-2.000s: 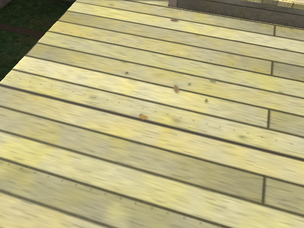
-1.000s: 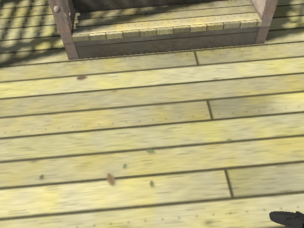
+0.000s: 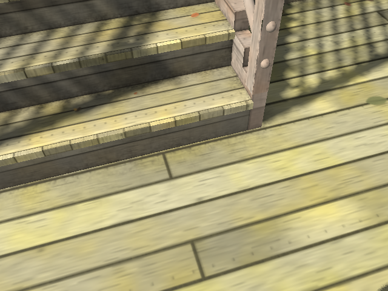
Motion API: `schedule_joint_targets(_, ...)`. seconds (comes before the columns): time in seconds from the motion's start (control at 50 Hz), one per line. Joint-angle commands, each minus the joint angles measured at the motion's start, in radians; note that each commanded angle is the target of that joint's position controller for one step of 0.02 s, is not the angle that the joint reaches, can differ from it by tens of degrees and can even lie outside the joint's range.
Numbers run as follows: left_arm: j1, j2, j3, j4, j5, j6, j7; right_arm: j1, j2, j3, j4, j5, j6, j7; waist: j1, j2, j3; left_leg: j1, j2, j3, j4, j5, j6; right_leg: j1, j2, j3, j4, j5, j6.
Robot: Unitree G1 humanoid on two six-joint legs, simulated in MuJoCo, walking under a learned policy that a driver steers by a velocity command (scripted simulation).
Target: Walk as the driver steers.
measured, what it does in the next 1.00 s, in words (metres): walks ahead, turning left: left foot, then right foot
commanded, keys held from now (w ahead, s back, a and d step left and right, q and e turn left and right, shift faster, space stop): w+q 0.18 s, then q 0.62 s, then no key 0.20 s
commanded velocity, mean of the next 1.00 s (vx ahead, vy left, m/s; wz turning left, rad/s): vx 0.21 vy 0.00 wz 0.52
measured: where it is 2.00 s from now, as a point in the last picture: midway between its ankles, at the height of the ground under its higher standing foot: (137, 277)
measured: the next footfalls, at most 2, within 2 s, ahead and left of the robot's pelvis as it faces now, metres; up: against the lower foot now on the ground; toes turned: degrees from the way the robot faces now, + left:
left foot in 0.20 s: +0.28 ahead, +0.14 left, +0.00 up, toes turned +10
right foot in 0.66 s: +0.48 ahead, +0.00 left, +0.00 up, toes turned +30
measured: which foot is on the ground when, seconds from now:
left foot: up 0.00-0.18, down 0.20-0.66, up 0.68-1.00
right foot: down 0.00-0.18, up 0.20-0.64, down 0.66-1.00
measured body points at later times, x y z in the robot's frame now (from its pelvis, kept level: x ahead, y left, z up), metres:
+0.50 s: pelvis +0.24 +0.06 +0.00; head +0.30 +0.10 +0.44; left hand +0.36 +0.38 -0.10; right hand +0.43 -0.19 -0.10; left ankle +0.24 +0.13 -0.74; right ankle +0.41 -0.08 -0.68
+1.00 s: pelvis +0.33 +0.07 -0.01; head +0.37 +0.09 +0.44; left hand +0.29 +0.37 -0.11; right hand +0.62 -0.07 -0.10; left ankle +0.26 +0.18 -0.72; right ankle +0.45 -0.02 -0.74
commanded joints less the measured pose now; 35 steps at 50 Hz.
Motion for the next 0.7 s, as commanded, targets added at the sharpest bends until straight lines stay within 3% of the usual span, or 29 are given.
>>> schedule_joint_targets(0.02, -0.036, 0.159, 0.038, -0.053, -0.010, -0.009, 0.013, -0.102, -0.016, 0.008, -0.089, -0.005, -0.012, 0.020, 0.009, -0.082, 0.080, -0.002, 0.005, 0.039, -0.121, 0.068, 0.018, -0.039, -0.294, 0.048, -0.114, 0.319, -0.128)
schedule_joint_targets(0.08, -0.003, 0.177, 0.047, -0.029, -0.026, 0.014, 0.015, -0.162, -0.022, 0.010, -0.134, -0.004, -0.012, 0.039, 0.024, -0.085, 0.096, -0.036, -0.010, 0.083, -0.187, -0.021, 0.051, 0.075, -0.325, 0.020, -0.056, 0.405, -0.115)
schedule_joint_targets(0.12, -0.018, 0.201, 0.053, -0.027, -0.033, 0.029, 0.019, -0.150, -0.042, 0.000, -0.154, -0.001, -0.010, 0.048, -0.004, -0.110, 0.064, 0.031, -0.055, 0.135, -0.208, -0.113, 0.086, 0.116, -0.331, -0.006, 0.035, 0.660, -0.095)
schedule_joint_targets(0.16, -0.044, 0.232, 0.058, -0.033, -0.041, 0.046, 0.025, -0.024, -0.092, -0.028, -0.141, 0.005, -0.005, 0.046, -0.085, -0.146, -0.030, 0.220, -0.138, 0.193, -0.202, -0.208, 0.132, 0.120, -0.318, -0.027, 0.247, 0.979, -0.068)
schedule_joint_targets(0.18, -0.065, 0.233, 0.055, -0.037, -0.048, 0.051, 0.027, 0.125, -0.144, -0.058, -0.107, 0.007, -0.004, 0.036, -0.173, -0.131, -0.109, 0.442, -0.184, 0.197, -0.272, -0.154, 0.169, 0.045, -0.282, -0.049, 0.451, 0.968, -0.036)
schedule_joint_targets(0.2, -0.056, 0.202, 0.041, -0.054, -0.033, 0.042, 0.030, 0.258, -0.235, -0.094, -0.081, 0.000, 0.006, 0.014, -0.226, -0.030, -0.189, 0.725, -0.100, 0.018, -0.315, -0.054, 0.219, -0.182, -0.229, -0.047, 0.757, 0.667, 0.024)
schedule_joint_targets(0.22, 0.048, 0.048, -0.003, -0.106, 0.004, 0.015, 0.018, 0.201, -0.340, -0.105, -0.099, -0.011, 0.000, 0.007, -0.076, 0.235, -0.271, 1.033, 0.168, -0.551, -0.390, -0.011, 0.421, -0.627, 0.004, 0.063, 1.133, -0.346, 0.102)
schedule_joint_targets(0.24, -0.045, 0.127, 0.001, -0.110, -0.027, -0.021, 0.006, 0.224, -0.262, -0.080, -0.136, -0.020, -0.013, 0.014, -0.156, 0.087, -0.409, 1.082, 0.232, -0.716, -0.497, 0.083, 0.449, -0.700, 0.013, 0.295, 1.227, -0.406, 0.087)
schedule_joint_targets(0.26, -0.129, 0.158, 0.009, -0.137, -0.058, -0.033, 0.002, 0.181, -0.211, -0.065, -0.138, -0.024, -0.025, 0.018, -0.157, 0.036, -0.296, 1.000, 0.207, -0.546, -0.492, 0.241, 0.404, -0.750, -0.032, 0.310, 1.206, -0.330, 0.066)
schedule_joint_targets(0.28, -0.140, 0.147, 0.005, -0.136, -0.044, -0.037, 0.011, 0.125, -0.176, -0.057, -0.141, -0.008, -0.030, 0.017, -0.114, -0.037, -0.193, 0.855, 0.155, -0.413, -0.477, 0.331, 0.362, -0.738, -0.074, 0.300, 1.121, -0.253, 0.058)
schedule_joint_targets(0.3, -0.142, 0.161, 0.014, -0.125, -0.018, -0.031, 0.021, 0.068, -0.142, -0.049, -0.152, 0.000, -0.027, 0.011, -0.080, -0.058, -0.131, 0.722, 0.117, -0.324, -0.487, 0.374, 0.331, -0.694, -0.104, 0.291, 1.049, -0.210, 0.062)
schedule_joint_targets(0.32, -0.128, 0.174, 0.022, -0.126, -0.011, -0.016, 0.023, 0.036, -0.126, -0.042, -0.170, -0.014, -0.023, 0.004, -0.047, -0.040, -0.117, 0.616, 0.099, -0.281, -0.508, 0.428, 0.321, -0.617, -0.120, 0.296, 1.020, -0.180, 0.065)
schedule_joint_targets(0.36, -0.103, 0.150, 0.020, -0.129, -0.007, 0.015, 0.026, 0.015, -0.141, -0.045, -0.180, -0.025, -0.020, -0.004, -0.013, -0.032, -0.109, 0.511, 0.071, -0.230, -0.529, 0.518, 0.315, -0.560, -0.111, 0.282, 0.937, -0.153, 0.084)
schedule_joint_targets(0.4, -0.115, 0.119, 0.008, -0.135, -0.001, 0.030, 0.032, 0.025, -0.170, -0.054, -0.175, -0.022, -0.015, -0.016, -0.011, -0.020, -0.116, 0.473, 0.037, -0.181, -0.523, 0.577, 0.300, -0.553, -0.085, 0.266, 0.818, -0.089, 0.106)
schedule_joint_targets(0.46, -0.178, 0.104, -0.003, -0.149, -0.002, 0.038, 0.030, 0.031, -0.175, -0.057, -0.174, -0.003, 0.014, -0.039, -0.032, 0.024, -0.152, 0.468, -0.011, -0.153, -0.486, 0.496, 0.245, -0.522, -0.047, 0.263, 0.637, 0.064, 0.127)
schedule_joint_targets(0.52, -0.258, 0.110, -0.006, -0.167, -0.012, 0.042, 0.017, 0.043, -0.172, -0.055, -0.178, -0.002, 0.042, -0.054, -0.064, 0.053, -0.155, 0.481, -0.016, -0.202, -0.457, 0.342, 0.210, -0.497, -0.019, 0.278, 0.504, 0.139, 0.132)
schedule_joint_targets(0.58, -0.295, 0.131, 0.001, -0.182, -0.014, 0.037, 0.007, 0.044, -0.165, -0.053, -0.188, -0.006, 0.056, -0.055, -0.076, 0.075, -0.137, 0.519, -0.005, -0.300, -0.403, 0.231, 0.199, -0.484, 0.006, 0.301, 0.400, 0.085, 0.119)
schedule_joint_targets(0.62, -0.268, 0.148, 0.011, -0.181, -0.014, 0.026, 0.003, 0.013, -0.157, -0.049, -0.205, -0.005, 0.059, -0.056, -0.051, 0.102, -0.122, 0.539, -0.013, -0.367, -0.362, 0.159, 0.179, -0.431, 0.010, 0.308, 0.287, 0.083, 0.095)
schedule_joint_targets(0.64, -0.232, 0.151, 0.015, -0.173, -0.013, 0.018, 0.003, -0.015, -0.150, -0.045, -0.218, -0.003, 0.058, -0.057, -0.018, 0.107, -0.118, 0.523, -0.041, -0.372, -0.322, 0.111, 0.152, -0.351, 0.000, 0.300, 0.176, 0.190, 0.073)
schedule_joint_targets(0.66, -0.196, 0.190, 0.025, -0.172, 0.001, 0.013, 0.009, -0.009, -0.113, -0.034, -0.236, -0.013, 0.054, -0.056, -0.016, 0.058, -0.158, 0.460, -0.088, -0.340, -0.227, -0.010, 0.110, -0.203, -0.112, 0.369, 0.151, 0.353, 0.026)
schedule_joint_targets(0.68, -0.189, 0.252, 0.034, -0.186, 0.019, 0.021, 0.022, 0.070, -0.054, -0.017, -0.244, -0.032, 0.048, -0.055, -0.070, -0.163, -0.207, 0.296, -0.210, -0.201, -0.010, -0.459, 0.050, -0.015, -0.330, 0.564, 0.184, 0.735, -0.087)
schedule_joint_targets(0.7, -0.130, 0.244, 0.037, -0.155, 0.032, 0.036, 0.019, 0.138, -0.100, -0.024, -0.252, -0.020, 0.047, -0.052, -0.088, -0.369, -0.247, 0.121, -0.256, -0.105, 0.187, -0.761, -0.005, 0.059, -0.496, 0.835, 0.146, 0.768, -0.264)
